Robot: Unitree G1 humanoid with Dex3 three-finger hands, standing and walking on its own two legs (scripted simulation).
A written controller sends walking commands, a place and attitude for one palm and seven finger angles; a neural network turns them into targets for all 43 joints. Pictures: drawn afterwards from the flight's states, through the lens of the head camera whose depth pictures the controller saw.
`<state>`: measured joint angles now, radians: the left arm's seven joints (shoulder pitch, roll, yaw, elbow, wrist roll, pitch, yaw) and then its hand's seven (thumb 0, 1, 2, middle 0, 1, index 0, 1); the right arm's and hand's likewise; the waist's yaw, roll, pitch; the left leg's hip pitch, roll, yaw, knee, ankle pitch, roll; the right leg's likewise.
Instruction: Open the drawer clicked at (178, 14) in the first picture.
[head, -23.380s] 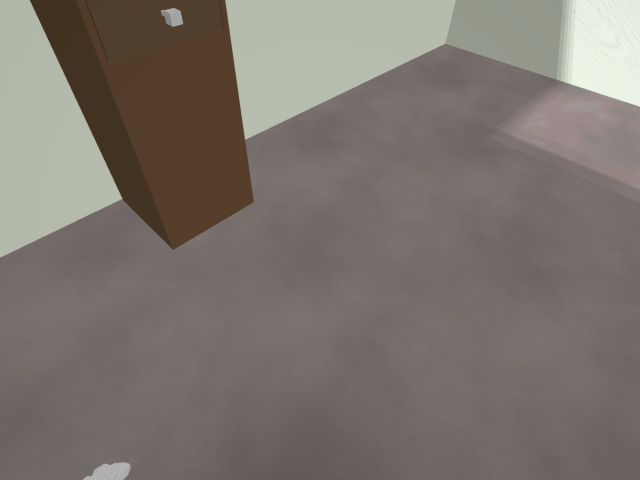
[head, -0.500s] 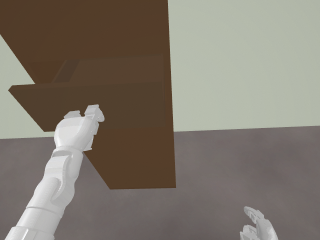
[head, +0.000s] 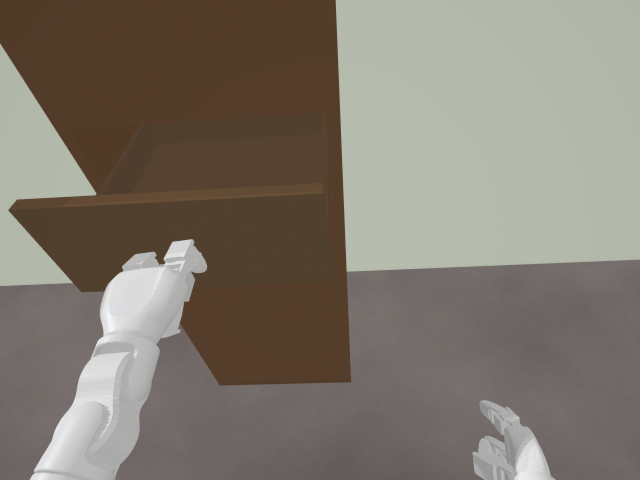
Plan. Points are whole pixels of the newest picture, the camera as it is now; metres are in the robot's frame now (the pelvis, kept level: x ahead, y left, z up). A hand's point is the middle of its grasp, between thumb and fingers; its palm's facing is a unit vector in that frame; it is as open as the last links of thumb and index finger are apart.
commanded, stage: pull the drawer open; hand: left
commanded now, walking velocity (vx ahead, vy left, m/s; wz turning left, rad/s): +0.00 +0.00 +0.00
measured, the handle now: (178, 271) +0.34 +0.23 +0.10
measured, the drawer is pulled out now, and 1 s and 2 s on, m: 0.18 0.30 0.30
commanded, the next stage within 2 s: open the thumb to release the handle in 1.18 s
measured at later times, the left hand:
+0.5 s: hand (156, 360) +0.23 +0.22 +0.07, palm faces +0.06 -0.10 -0.99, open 7.1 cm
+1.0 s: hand (139, 414) +0.17 +0.21 +0.07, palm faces +0.07 -0.12 -0.99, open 7.0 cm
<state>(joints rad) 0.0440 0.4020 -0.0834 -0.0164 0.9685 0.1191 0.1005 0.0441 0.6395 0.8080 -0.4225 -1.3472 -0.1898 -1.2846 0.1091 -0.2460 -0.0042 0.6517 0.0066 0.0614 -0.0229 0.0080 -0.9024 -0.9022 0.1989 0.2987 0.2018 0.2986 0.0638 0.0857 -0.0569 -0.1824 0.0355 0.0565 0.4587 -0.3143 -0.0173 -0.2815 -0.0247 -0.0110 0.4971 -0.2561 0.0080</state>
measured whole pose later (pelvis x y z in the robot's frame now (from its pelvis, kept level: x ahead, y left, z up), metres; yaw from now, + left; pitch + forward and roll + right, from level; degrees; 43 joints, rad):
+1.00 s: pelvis -0.01 +0.00 +0.00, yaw +0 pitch +0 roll +0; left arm 0.53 0.41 -0.07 -0.40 0.96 0.07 0.20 0.06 0.63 0.81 -0.42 -1.35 -0.23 -1.28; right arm 0.09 -0.24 0.01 0.62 -0.01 0.05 0.02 0.01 -0.90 -0.90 0.20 0.30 0.20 0.30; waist 0.10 0.11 -0.05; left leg -0.18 0.05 0.05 0.51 -0.34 -0.02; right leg -0.26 -0.01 -0.02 0.53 -0.27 0.00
